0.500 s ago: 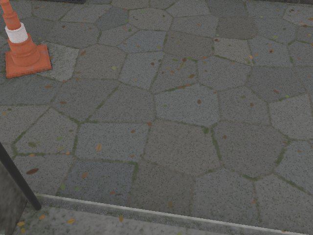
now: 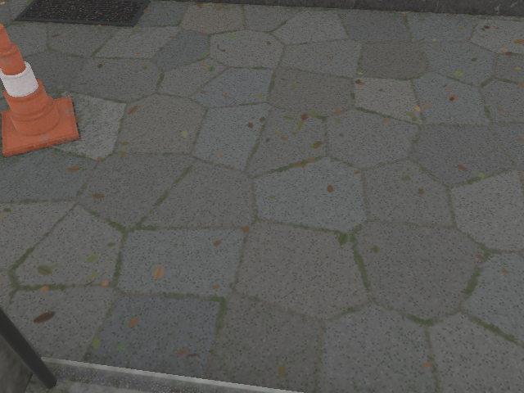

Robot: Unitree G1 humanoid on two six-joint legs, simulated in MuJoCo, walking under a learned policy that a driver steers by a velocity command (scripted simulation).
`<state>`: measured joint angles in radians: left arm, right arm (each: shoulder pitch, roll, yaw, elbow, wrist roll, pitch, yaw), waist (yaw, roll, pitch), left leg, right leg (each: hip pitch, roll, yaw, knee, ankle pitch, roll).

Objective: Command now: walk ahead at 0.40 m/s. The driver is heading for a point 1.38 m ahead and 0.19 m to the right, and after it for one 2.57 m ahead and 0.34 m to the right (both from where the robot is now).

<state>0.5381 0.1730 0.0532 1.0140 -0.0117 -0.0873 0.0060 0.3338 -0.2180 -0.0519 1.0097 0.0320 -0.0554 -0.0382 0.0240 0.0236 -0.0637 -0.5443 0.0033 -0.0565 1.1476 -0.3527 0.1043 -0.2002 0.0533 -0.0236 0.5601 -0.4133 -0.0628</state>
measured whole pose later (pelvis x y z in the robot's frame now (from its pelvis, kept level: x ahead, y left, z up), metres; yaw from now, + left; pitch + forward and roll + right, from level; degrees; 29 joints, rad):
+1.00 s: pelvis +0.51 -0.07 -0.35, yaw +0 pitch +1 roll +1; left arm 0.41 0.15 0.03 1.02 0.00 -0.05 -0.05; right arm 0.31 -0.21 -0.05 0.95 0.05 -0.05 -0.04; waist -0.02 0.03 -0.04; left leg -0.78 0.02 -0.08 1.79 -0.34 0.07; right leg -0.36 0.04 -0.03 0.70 -0.37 -0.06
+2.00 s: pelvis +1.14 -0.07 -0.53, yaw -12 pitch +3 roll +1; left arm 0.01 0.23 0.06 0.68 -0.01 -0.07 -0.05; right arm 0.33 -0.24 -0.05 0.95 0.00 -0.07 -0.01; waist -0.04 -0.01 0.02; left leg -0.15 0.01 0.07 0.95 -0.52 0.00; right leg -0.55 0.07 -0.03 0.65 -0.15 -0.12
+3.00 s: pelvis +1.61 -0.24 -0.50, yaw -19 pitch +2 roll +0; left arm 0.15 0.23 0.05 0.64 0.01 -0.10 -0.01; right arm 0.37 -0.29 -0.06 0.76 0.03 -0.04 0.00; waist -0.04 0.03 0.00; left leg -0.44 0.00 -0.07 1.11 -0.41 0.01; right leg -0.30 0.01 -0.01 0.47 -0.21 -0.01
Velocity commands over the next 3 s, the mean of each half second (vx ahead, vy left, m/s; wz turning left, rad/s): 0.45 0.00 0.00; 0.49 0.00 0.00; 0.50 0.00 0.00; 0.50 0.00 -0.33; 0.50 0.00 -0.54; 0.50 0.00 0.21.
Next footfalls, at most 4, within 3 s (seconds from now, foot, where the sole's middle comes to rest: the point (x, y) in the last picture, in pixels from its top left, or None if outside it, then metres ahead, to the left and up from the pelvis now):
0.34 left None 0.29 0.13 -0.94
0.84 right None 0.55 -0.15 -1.11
1.46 left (267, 334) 0.97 0.07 -1.28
1.96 right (322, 269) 1.27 -0.16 -1.28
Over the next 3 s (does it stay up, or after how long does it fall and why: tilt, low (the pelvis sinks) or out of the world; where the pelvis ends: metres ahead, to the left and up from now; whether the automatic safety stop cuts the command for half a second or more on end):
stays up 1.61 -0.24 -0.50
